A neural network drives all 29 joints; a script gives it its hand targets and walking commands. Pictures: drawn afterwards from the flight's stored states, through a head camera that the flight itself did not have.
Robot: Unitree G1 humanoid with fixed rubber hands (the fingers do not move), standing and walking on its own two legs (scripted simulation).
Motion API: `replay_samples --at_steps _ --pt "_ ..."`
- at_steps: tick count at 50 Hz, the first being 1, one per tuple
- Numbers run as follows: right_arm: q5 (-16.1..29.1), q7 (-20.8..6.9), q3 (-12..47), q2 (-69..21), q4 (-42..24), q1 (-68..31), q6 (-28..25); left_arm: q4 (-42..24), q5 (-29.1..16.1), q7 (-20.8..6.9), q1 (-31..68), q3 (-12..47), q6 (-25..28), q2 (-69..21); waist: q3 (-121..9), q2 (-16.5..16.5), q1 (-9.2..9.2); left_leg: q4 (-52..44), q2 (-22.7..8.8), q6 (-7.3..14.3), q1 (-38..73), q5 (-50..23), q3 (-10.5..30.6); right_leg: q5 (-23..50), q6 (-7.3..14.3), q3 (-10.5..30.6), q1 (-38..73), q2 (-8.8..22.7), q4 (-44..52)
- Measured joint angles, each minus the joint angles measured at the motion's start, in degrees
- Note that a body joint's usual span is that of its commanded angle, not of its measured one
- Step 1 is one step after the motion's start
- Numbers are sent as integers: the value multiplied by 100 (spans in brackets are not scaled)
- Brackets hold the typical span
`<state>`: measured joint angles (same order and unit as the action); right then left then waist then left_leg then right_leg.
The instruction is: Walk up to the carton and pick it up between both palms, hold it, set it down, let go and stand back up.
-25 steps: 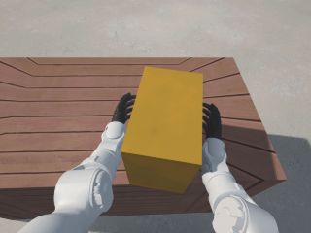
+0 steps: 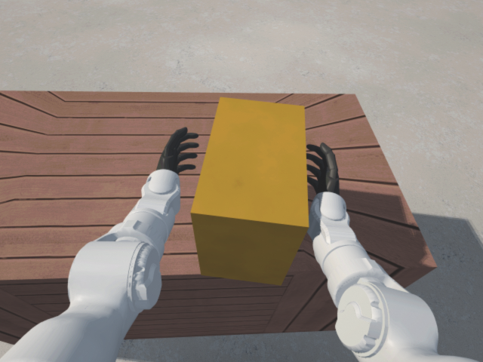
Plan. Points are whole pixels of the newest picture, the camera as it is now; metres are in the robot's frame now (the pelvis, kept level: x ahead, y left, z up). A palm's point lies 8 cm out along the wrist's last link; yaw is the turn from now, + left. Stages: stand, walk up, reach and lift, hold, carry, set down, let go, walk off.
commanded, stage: set down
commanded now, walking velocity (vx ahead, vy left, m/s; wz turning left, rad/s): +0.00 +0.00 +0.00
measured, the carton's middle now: (251, 193) +0.44 -0.02 +0.00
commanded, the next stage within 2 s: none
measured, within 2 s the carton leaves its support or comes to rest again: neither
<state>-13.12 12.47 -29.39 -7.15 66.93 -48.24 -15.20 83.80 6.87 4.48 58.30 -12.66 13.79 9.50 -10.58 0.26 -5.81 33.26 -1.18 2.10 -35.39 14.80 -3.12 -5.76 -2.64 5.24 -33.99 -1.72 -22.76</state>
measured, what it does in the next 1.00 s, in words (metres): stands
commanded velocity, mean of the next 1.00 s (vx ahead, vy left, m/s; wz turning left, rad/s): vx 0.00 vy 0.00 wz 0.00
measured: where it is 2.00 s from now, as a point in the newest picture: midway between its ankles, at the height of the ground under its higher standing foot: outside the picture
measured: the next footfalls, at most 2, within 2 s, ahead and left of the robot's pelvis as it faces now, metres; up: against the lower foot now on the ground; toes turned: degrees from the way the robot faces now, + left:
none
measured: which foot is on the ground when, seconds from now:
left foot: down 0.00-1.00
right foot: down 0.00-1.00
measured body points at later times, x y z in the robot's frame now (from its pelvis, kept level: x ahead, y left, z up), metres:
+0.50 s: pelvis -0.02 +0.00 +0.00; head +0.02 +0.03 +0.44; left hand +0.42 +0.14 +0.04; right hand +0.35 -0.16 +0.02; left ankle +0.00 +0.08 -0.73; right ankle +0.04 -0.16 -0.73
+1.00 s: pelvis -0.04 +0.00 +0.00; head +0.00 +0.02 +0.45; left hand +0.35 +0.19 +0.01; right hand +0.30 -0.15 +0.00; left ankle +0.00 +0.08 -0.73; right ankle +0.04 -0.16 -0.73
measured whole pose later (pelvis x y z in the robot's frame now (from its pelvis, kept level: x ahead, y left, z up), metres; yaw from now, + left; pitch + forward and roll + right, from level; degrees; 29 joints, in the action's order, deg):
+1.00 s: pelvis -0.04 +0.00 +0.00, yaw +0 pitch +11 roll -2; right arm -5.1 15.3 -10.9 -6.2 48.8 -20.7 -18.3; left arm 54.5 0.3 -3.3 29.8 -8.0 11.6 10.1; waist -7.6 0.1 -2.4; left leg 34.5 -1.0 2.2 -33.1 12.9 -3.1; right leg -3.9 -2.8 5.2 -31.6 -1.6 -23.8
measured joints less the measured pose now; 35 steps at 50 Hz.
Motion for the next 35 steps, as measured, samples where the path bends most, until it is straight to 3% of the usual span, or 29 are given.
replay_samples --at_steps 19,35 --pt "424 100 614 46 -40 808 -196 -463 -154 -264 -504 62 -90 1 1 0 0 79 7 0 0 -90 0 90 -19 0 5 6 -74" --pt "761 125 1325 90 -885 1746 -274 -1384 -558 -498 -1736 311 -14 38 23 0 153 122 10 8 0 -170 1 173 -19 -1 12 8 -109"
